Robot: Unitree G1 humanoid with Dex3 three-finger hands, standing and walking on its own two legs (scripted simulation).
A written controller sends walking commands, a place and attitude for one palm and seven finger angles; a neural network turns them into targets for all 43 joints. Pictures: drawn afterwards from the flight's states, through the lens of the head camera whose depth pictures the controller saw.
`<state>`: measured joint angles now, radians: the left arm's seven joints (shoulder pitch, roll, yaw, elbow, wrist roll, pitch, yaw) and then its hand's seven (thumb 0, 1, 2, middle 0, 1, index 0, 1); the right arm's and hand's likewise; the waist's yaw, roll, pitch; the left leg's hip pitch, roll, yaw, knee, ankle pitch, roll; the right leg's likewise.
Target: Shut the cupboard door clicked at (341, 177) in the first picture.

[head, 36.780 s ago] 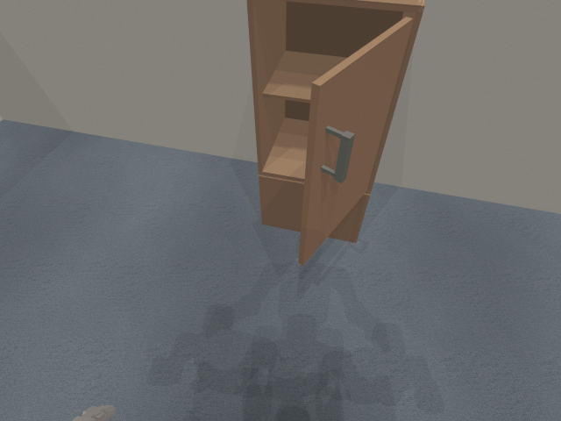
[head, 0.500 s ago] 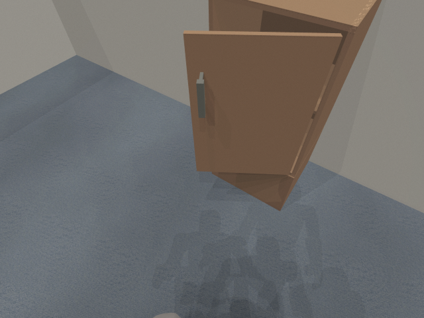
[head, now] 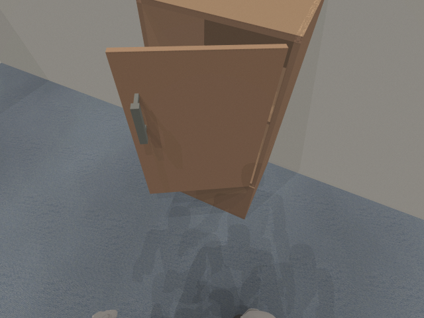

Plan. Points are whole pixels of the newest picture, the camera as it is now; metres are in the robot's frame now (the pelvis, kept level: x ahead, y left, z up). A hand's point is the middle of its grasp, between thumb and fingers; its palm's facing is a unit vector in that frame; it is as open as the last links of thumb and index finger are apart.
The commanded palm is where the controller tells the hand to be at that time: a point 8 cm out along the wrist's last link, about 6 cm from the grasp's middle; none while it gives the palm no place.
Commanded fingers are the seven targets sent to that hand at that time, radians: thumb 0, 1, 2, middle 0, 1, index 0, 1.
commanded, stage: take the last steps up to it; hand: left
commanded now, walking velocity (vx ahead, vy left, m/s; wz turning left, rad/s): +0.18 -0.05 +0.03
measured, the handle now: (140, 119) +0.57 +0.18 +0.01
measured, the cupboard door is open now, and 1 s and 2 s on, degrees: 31 31 31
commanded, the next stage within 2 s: come to a stop and stand still in 0.14 s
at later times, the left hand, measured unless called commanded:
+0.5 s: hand out of the picture +0.13 +0.14 -0.17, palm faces +0.09 -0.98 -0.18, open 7.3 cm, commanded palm none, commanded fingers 0.00 0.90 0.90 -0.20 -0.30 -0.20 -0.30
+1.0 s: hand out of the picture +0.13 +0.18 -0.18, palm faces +0.06 -0.98 -0.19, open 7.4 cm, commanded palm none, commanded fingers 0.00 0.90 0.90 -0.20 -0.30 -0.20 -0.30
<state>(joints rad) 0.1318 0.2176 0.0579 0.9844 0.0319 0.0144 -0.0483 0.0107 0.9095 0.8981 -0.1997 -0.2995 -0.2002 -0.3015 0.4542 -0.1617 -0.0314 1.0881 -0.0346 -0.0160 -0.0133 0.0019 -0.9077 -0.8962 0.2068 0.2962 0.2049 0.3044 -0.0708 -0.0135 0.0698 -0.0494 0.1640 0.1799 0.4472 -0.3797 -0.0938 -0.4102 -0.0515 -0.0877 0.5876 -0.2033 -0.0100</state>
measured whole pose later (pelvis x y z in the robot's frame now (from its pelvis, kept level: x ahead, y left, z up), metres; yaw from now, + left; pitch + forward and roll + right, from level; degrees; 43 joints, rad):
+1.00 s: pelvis +0.09 -0.01 +0.01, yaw +1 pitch -1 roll +0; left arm 0.19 0.21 0.02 1.05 0.01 0.03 0.03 0.01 0.91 0.90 -0.20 -0.30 -0.20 -0.30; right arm 0.21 -0.16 0.00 1.08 -0.01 0.03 -0.02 0.00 -0.91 -0.90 0.20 0.30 0.20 0.30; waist 0.02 -0.05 0.07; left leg -0.21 0.01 0.05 0.49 -0.26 0.02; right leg -0.17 -0.04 -0.07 0.47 -0.28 0.02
